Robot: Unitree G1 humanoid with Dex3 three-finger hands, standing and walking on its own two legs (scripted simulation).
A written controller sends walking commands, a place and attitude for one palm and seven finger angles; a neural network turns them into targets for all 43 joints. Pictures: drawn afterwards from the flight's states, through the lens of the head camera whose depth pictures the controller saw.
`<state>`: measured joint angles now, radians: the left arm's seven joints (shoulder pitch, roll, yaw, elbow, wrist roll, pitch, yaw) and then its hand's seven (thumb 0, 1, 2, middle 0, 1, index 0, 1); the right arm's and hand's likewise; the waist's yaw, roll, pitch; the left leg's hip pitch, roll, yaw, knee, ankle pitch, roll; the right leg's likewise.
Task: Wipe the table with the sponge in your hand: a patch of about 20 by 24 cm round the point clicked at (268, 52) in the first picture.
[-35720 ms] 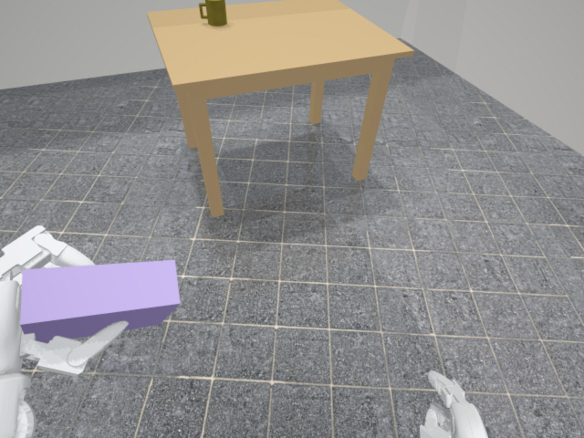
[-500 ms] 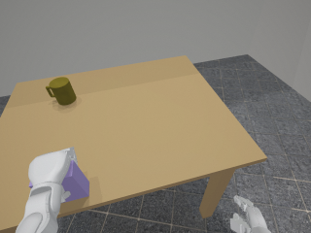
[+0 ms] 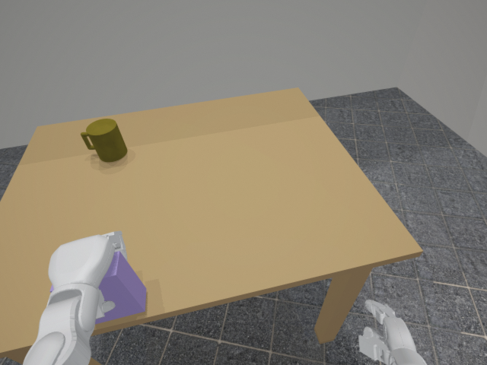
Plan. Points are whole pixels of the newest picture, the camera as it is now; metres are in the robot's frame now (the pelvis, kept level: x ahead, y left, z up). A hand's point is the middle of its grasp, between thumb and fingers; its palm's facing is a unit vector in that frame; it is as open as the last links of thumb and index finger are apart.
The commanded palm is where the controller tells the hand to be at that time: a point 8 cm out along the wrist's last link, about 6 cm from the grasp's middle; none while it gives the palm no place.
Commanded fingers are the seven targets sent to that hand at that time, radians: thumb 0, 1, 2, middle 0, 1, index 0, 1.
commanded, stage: lift the sponge slowly off the table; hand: left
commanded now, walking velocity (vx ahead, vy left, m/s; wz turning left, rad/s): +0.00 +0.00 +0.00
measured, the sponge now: (109, 295) +0.22 +0.28 -0.02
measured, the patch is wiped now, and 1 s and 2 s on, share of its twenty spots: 0.95 0.95 0.95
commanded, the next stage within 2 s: bring the sponge back beside the body in 1.52 s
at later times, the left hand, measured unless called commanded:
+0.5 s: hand (96, 262) +0.24 +0.28 +0.06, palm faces -0.03 -0.10 -0.99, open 9.3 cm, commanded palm +0.21 +0.28 +0.13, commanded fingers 0.00 0.10 1.30 -1.20 -1.60 -1.20 -1.60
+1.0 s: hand (86, 249) +0.24 +0.28 +0.10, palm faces +0.01 -0.10 -1.00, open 9.3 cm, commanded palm +0.21 +0.28 +0.17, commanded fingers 0.00 0.10 1.30 -1.20 -1.60 -1.20 -1.60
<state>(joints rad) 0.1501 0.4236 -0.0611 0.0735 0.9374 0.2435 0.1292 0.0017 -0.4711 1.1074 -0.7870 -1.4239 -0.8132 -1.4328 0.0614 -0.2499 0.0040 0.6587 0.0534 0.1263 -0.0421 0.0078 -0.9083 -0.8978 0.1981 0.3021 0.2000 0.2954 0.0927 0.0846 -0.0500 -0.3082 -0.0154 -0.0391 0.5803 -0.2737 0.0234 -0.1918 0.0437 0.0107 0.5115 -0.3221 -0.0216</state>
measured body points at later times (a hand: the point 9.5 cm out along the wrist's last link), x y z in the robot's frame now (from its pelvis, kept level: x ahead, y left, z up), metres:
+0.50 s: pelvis -0.01 -0.01 +0.01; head -0.03 -0.04 +0.45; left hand +0.23 +0.28 +0.12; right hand +0.22 -0.21 -0.08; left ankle +0.02 +0.10 -0.73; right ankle -0.03 -0.11 -0.73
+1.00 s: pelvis -0.01 -0.01 +0.01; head -0.02 -0.04 +0.46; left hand +0.23 +0.28 +0.15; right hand +0.24 -0.22 -0.07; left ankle +0.02 +0.10 -0.73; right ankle -0.03 -0.11 -0.73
